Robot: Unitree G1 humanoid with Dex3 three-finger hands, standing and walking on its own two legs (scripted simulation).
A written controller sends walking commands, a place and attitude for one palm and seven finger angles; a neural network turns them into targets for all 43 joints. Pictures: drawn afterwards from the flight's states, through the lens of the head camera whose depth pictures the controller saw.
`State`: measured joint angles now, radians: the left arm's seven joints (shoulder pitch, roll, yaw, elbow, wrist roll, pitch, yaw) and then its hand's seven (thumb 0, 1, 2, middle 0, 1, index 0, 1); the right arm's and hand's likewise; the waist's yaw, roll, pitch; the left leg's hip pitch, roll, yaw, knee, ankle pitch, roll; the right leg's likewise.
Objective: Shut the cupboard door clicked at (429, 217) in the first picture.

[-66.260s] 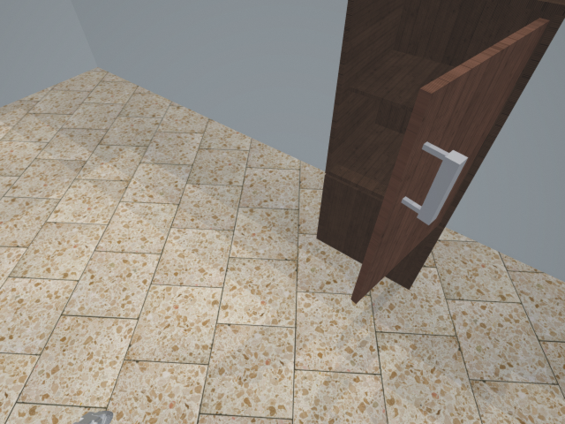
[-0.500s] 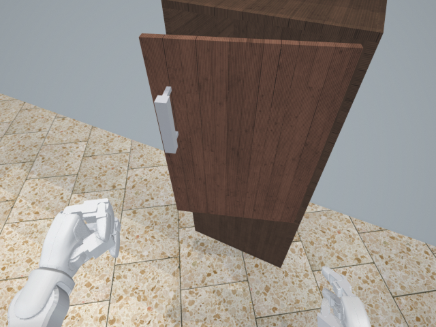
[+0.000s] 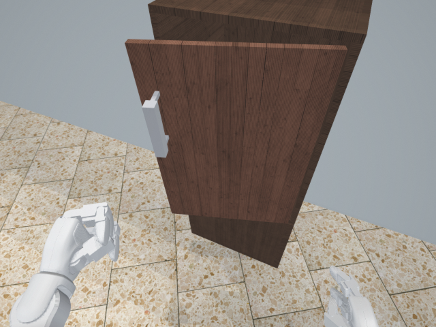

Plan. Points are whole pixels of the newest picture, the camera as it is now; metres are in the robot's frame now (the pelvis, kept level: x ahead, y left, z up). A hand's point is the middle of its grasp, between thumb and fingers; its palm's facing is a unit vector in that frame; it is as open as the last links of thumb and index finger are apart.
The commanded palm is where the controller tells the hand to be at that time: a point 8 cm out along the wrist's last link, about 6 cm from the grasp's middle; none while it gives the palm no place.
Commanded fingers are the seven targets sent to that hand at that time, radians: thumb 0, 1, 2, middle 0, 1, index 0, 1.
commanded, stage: bring the fist close to the handle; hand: left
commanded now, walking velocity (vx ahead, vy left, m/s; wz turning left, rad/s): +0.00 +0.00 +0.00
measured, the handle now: (159, 124) +0.50 +0.17 +0.10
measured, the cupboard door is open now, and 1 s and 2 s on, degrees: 18 18 13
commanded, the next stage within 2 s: push the door shut along its arc in 1.40 s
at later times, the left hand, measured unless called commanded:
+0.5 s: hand (141, 192) +0.32 +0.16 +0.10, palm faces -0.03 -1.00 -0.03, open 3.1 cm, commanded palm +0.30 +0.21 +0.11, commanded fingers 0.00 0.90 0.90 -1.30 -1.50 -1.30 -1.50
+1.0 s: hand (169, 154) +0.41 +0.13 +0.11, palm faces -0.03 -1.00 -0.02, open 3.1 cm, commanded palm +0.39 +0.19 +0.11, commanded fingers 0.00 0.90 0.90 -1.30 -1.50 -1.30 -1.50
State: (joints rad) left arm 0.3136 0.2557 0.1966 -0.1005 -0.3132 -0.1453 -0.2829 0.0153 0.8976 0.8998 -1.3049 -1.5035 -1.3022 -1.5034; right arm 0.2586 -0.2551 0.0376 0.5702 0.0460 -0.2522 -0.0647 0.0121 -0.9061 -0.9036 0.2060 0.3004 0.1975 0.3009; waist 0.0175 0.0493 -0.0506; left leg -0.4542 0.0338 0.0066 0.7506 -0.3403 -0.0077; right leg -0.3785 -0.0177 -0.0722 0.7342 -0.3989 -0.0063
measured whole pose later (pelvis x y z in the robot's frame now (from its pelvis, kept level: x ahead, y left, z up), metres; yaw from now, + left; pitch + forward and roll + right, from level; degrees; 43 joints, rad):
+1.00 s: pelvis +0.00 +0.00 +0.00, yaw -1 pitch +6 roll +0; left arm -0.49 0.23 0.17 0.64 -0.18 -0.18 -0.11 0.02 0.90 0.90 -1.31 -1.50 -1.30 -1.50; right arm 0.26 -0.25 0.02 0.66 0.04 -0.10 -0.04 0.01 -0.91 -0.90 0.21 0.30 0.20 0.30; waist -0.04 0.03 -0.04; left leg -0.49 0.04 0.04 0.71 -0.32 -0.01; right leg -0.44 -0.01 -0.04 0.72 -0.38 -0.01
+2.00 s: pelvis -0.01 +0.01 -0.01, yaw -1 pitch +10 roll -1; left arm -0.85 0.35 0.22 1.09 -0.17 -0.31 -0.24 0.02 0.90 0.90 -1.32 -1.50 -1.31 -1.50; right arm 0.35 -0.28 0.01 0.69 0.03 -0.06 -0.03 0.01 -0.91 -0.90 0.21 0.30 0.20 0.30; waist -0.10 0.03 -0.05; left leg -0.66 0.04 0.03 0.80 -0.32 0.00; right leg -0.60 -0.02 -0.04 0.80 -0.38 0.00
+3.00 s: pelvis -0.01 +0.01 -0.04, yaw -2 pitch +22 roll -3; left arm -1.36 0.56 0.24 1.39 -0.07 -0.21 -0.39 0.01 0.92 0.95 -1.30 -1.50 -1.30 -1.50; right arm 0.42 -0.29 0.02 0.71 -0.02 -0.07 -0.03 0.00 -0.91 -0.90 0.21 0.30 0.20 0.30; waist -0.26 0.05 -0.06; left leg -0.98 0.06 0.00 0.96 -0.38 0.01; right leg -0.89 0.01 -0.06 0.91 -0.42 0.00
